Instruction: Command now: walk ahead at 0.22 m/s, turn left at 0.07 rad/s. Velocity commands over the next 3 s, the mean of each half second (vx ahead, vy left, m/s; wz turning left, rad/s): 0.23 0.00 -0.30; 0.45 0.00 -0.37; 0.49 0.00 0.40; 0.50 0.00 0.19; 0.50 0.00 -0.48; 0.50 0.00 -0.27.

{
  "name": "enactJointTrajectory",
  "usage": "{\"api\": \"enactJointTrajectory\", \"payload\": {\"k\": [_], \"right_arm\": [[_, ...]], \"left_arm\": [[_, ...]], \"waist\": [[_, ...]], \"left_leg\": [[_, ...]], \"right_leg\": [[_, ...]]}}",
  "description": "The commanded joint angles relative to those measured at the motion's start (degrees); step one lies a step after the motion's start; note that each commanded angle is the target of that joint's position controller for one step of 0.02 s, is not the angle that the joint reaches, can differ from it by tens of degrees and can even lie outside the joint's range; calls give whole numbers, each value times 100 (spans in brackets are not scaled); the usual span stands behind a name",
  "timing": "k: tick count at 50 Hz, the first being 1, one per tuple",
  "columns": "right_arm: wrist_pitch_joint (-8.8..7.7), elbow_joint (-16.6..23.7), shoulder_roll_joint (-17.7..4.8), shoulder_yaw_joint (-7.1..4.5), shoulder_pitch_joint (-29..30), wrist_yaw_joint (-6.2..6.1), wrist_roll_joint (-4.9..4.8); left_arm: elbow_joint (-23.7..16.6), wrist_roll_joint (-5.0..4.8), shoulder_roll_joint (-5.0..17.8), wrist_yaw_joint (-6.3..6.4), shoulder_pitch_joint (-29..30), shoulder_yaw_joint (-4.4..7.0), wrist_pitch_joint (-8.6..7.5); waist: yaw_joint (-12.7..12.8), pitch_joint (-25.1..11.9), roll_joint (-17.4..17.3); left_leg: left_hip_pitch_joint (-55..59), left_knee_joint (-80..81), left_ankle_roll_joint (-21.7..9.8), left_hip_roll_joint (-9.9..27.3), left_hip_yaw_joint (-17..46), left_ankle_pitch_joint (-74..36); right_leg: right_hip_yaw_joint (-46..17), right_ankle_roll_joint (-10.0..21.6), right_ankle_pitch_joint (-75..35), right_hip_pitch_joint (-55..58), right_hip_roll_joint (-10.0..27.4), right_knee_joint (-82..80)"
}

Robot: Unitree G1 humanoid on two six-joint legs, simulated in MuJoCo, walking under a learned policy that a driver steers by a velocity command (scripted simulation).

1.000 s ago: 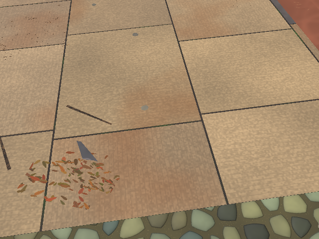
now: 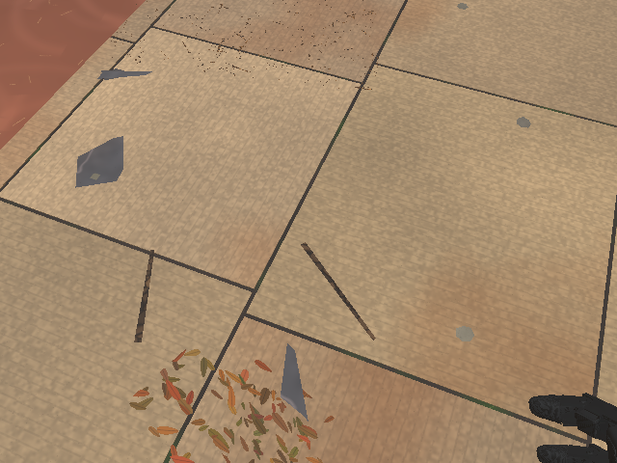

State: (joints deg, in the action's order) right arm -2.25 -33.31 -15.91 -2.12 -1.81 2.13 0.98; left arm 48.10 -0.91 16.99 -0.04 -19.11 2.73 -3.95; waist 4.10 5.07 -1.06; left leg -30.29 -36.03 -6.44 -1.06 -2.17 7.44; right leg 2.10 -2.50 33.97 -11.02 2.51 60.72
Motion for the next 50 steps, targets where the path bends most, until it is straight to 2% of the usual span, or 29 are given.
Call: {"api": "enactJointTrajectory", "payload": {"k": [1, 2, 3, 5, 7, 10, 11, 13, 15, 18, 23, 24, 26, 27, 28, 29, 30, 31, 32, 33, 34, 37, 39, 40, 42, 46, 48, 49, 50], "right_arm": [[-64, -52, -745, -238, -1282, -60, -64], [-95, -99, -558, -173, -992, -67, -85], [-124, -140, -488, -146, -778, -50, -38], [-215, -236, -393, -128, -480, -31, 114], [-280, -339, -427, -139, -255, -66, 162], [-191, -510, -638, -223, -329, -230, 98], [-152, -566, -683, -249, -429, -271, 68], [-109, -674, -815, -309, -605, -314, -16], [-99, -766, -881, -348, -747, -332, -60], [-100, -859, -961, -404, -884, -339, -90], [-64, -944, -1105, -490, -939, -245, -166], [-43, -967, -1137, -504, -925, -220, -196], [11, -992, -1139, -508, -746, -180, -283], [9, -1005, -1000, -468, -715, -172, -278], [-25, -923, -647, -351, -516, -158, -183], [-139, -411, -267, -214, -176, -151, 11], [-320, -394, -504, -245, 70, -107, -89], [-447, -357, -743, -293, 131, -21, -263], [-503, -454, -806, -302, 13, 9, -249], [-524, -519, -853, -319, -16, 7, -116], [-515, -555, -856, -336, -42, 9, -54], [-447, -523, -538, -237, 145, 20, -59], [-438, -441, -351, -149, 486, 31, -88], [-439, -447, -311, -115, 550, 65, -117], [-440, -433, -339, -95, 694, 120, -164], [-427, -417, -563, -155, 634, 155, -203], [-407, -560, -747, -259, 109, 132, -177], [-380, -778, -900, -361, -604, 101, -154], [-348, -954, -1092, -426, -1498, 75, -139]], "left_arm": [[-491, -144, 767, 5, 129, 82, -54], [-418, -78, 688, 77, 209, 88, 30], [-349, -57, 651, 110, -1, 101, 159], [-175, -17, 416, 170, -423, 97, 332], [-229, 35, 364, 233, -337, 119, 411], [-466, 57, 391, 231, 195, 135, 464], [-527, 31, 389, 207, 347, 137, 483], [-698, -12, 445, 151, 682, 166, 506], [-809, -17, 473, 94, 910, 199, 487], [-899, -11, 352, 9, 1141, 190, 419], [-999, -44, 234, -150, 1282, 155, 354], [-1005, -51, 242, -175, 1241, 159, 351], [-864, -30, 289, -189, 838, 205, 359], [-701, -34, 483, -142, 356, 306, 376], [-483, -73, 932, -64, -516, 502, 384], [-508, -62, 1895, -1, -982, 717, 347], [-698, -12, 1525, -65, -885, 581, 193], [-768, 13, 1159, -79, -677, 469, 91], [-848, -4, 924, -74, -416, 404, 53], [-918, -49, 774, -58, -149, 346, 74], [-1009, -28, 678, -15, 50, 290, 87], [-1120, -7, 910, 108, 125, 347, 86], [-1094, -25, 1020, 172, 2, 392, 82], [-1055, -22, 992, 188, -61, 384, 75], [-911, -21, 929, 179, -343, 375, 38], [-736, -9, 916, 155, -381, 392, 34], [-735, 24, 984, 162, -282, 411, 85], [-739, 50, 926, 176, -262, 378, 131], [-804, 129, 788, 209, -310, 300, 155]], "waist": [[-787, -2037, -47], [-590, -1593, 0], [-348, -1386, -157], [-89, -1300, -231], [-21, -1148, -330], [-213, -989, -390], [-314, -962, -376], [-476, -792, -440], [-558, -657, -346], [-647, -568, -264], [-700, -529, -371], [-653, -534, -373], [-352, -594, -274], [-141, -734, -176], [217, -1050, 447], [221, -1000, 2069], [363, -1174, 1382], [250, -942, 1205], [60, -790, 945], [-82, -633, 673], [-225, -560, 655], [-308, -471, 490], [-200, -359, 591], [-151, -365, 705], [1, -311, 797], [-102, -130, 833], [-382, -500, 851], [-732, -950, 732], [-1093, -1578, 374]], "left_leg": [[3754, 1052, -1262, 2013, 2037, -3919], [3018, 1290, -1046, 1790, 1663, -3466], [2263, 1572, -950, 1640, 1293, -3305], [1368, 1939, -940, 1544, 757, -3220], [1155, 2108, -899, 1491, 395, -3045], [1456, 2275, -833, 1542, 221, -2055], [1580, 2444, -838, 1606, 294, -1081], [1935, 2785, -862, 1857, 685, 533], [2398, 2923, -837, 2065, 912, 1172], [2855, 2942, -716, 2130, 750, 1315], [2806, 2704, -492, 1970, 121, 1202], [2770, 2586, -437, 1960, 21, 1207], [2376, 2000, -213, 1793, -370, 1157], [1961, 1323, -28, 1591, -629, 824], [1139, -325, 309, 1191, -1090, 360], [-1362, -2569, 879, 189, -1176, 2164], [-2430, -3450, 837, 63, 154, 2715], [-2677, -3501, 672, 359, 421, 2258], [-2490, -3257, 605, 539, 428, 1782], [-2254, -2813, 625, 630, 422, 1424], [-1826, -2398, 663, 681, 436, 1102], [-1073, -1188, 883, 374, 240, 258], [-549, -225, 929, 153, 196, -432], [-353, 139, 925, 109, 141, -761], [-102, 419, 845, 142, 166, -1235], [-242, 666, 422, 279, 242, -888], [467, 644, 170, 4, -58, -477], [1397, 670, -5, -211, -223, -444], [2896, 431, -282, 275, 470, -538]], "right_leg": [[-709, -27, -200, -2574, 242, 1418], [-679, -70, -480, -2397, 376, 1081], [-677, -117, -722, -1851, 441, 877], [-607, -244, -1154, -1095, 362, 595], [-606, -311, -1481, -1060, 343, 87], [-543, -276, -1995, -1417, 412, -492], [-535, -240, -2090, -1573, 459, -604], [-549, -148, -2045, -2060, 523, -787], [-575, -49, -1922, -2502, 541, -956], [-461, 70, -1782, -2695, 532, -1334], [65, 293, -1522, -1927, 343, -2201], [169, 356, -1553, -1713, 286, -2413], [491, 535, -1885, -818, 18, -3112], [531, 683, -1849, -44, -206, -3299], [-264, 1048, -1800, 1117, 144, -3574], [-3217, 2070, -1789, 2369, 1546, -4125], [-4197, 2502, -1323, 2688, 1857, -4657], [-3642, 2327, -1692, 2604, 1760, -4655], [-3021, 2109, -2217, 2270, 1537, -4520], [-2623, 1949, -2704, 1883, 1374, -4552], [-2331, 1840, -3126, 1467, 1235, -4650], [-1736, 1686, -3706, 795, 871, -4838], [-1444, 1523, -3586, 389, 622, -4833], [-1299, 1459, -3484, 345, 595, -4864], [-1315, 1389, -3298, 394, 753, -4941], [-1220, 1209, -3820, 1113, 1105, -4713], [-939, 1059, -5602, 1385, 996, -3952], [-679, 932, -6460, 1295, 743, -2997], [-509, 749, -5778, 408, 544, -1587]]}}
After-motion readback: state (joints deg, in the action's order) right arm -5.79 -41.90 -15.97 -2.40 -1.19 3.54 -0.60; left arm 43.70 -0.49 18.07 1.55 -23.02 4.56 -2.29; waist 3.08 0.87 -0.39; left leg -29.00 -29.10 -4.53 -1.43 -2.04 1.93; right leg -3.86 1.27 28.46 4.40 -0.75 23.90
